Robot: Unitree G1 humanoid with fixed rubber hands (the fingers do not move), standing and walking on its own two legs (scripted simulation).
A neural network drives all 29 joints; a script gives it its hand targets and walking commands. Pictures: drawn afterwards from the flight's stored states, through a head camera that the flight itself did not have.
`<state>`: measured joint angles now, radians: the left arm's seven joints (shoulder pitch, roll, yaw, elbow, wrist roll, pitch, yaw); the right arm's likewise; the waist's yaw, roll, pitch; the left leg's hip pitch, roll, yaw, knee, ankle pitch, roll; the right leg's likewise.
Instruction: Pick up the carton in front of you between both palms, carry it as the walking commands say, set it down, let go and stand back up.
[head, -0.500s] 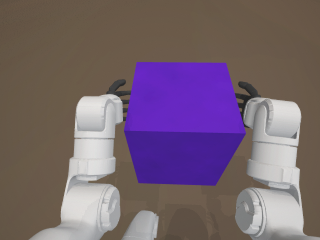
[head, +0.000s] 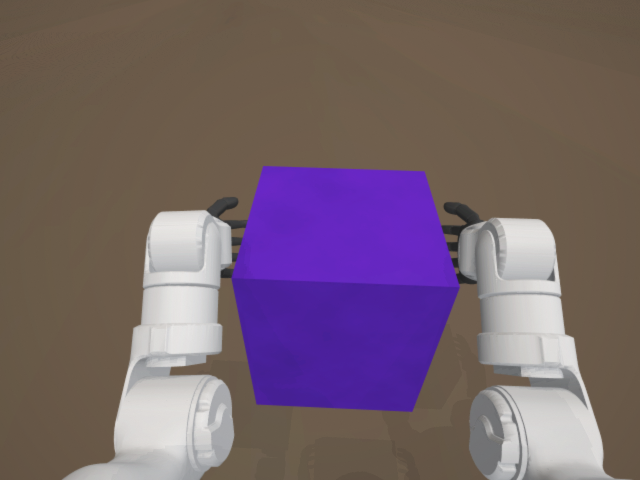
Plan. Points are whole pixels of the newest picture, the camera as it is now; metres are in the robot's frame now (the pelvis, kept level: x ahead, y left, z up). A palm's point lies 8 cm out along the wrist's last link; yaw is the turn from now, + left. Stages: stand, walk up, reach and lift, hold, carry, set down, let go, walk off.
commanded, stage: carry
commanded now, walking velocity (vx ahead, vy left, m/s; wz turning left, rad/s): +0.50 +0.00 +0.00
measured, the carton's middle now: (338, 290) +0.37 +0.00 +0.05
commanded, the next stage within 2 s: none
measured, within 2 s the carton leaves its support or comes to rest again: neither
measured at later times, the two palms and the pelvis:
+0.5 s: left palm (263, 160) +0.58 +0.12 +0.09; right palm (445, 165) +0.59 -0.18 +0.08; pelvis +0.32 -0.04 +0.01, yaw +2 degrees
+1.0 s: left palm (256, 97) +0.81 +0.15 +0.08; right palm (403, 101) +0.81 -0.14 +0.08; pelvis +0.55 +0.01 +0.00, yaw +0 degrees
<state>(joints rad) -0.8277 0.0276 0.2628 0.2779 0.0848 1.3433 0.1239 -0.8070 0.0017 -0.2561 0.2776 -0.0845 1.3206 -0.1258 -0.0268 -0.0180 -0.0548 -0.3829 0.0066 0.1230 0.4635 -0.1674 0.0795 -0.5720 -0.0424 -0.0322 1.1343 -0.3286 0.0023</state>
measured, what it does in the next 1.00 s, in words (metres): walks ahead: right foot, then left foot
